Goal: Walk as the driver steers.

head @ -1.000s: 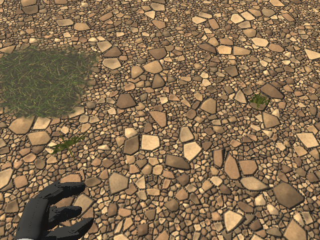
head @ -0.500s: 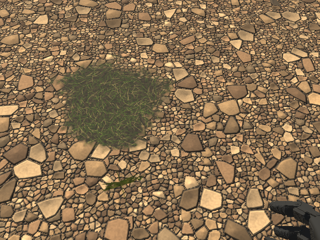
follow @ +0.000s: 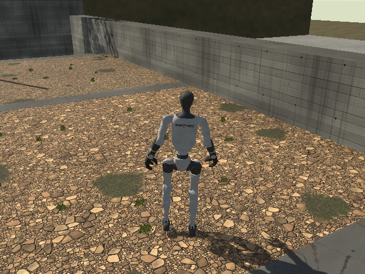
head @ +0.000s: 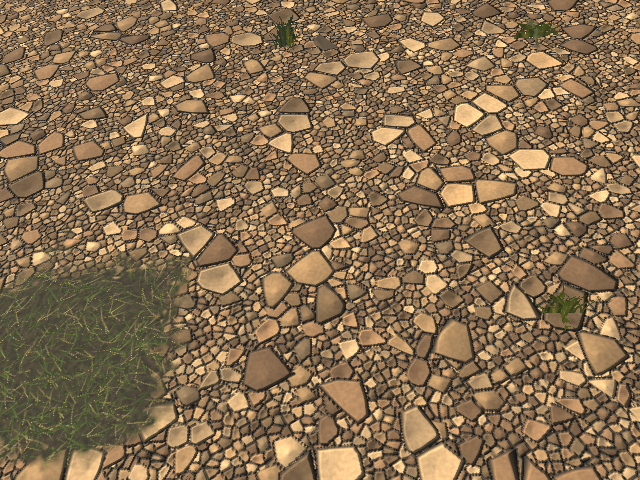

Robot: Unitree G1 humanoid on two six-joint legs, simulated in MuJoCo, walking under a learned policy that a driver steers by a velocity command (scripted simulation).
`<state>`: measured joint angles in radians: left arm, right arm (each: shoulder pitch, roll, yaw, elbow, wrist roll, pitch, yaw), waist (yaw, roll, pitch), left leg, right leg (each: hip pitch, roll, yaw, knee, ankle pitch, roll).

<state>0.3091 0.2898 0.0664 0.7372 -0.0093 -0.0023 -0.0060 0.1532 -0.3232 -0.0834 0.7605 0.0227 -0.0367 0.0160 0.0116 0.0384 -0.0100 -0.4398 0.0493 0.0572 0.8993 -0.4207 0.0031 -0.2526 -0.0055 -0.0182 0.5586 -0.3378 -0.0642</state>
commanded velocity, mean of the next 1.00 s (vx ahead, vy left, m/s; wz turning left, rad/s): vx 0.47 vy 0.00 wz -0.24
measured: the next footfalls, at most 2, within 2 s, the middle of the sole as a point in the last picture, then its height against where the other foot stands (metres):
left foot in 0.36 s outside the picture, level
right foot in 0.84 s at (476, 460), level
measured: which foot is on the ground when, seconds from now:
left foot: up 0.00-0.34, down 0.36-0.84, up 0.86-1.00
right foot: down 0.00-0.36, up 0.38-0.82, down 0.84-1.00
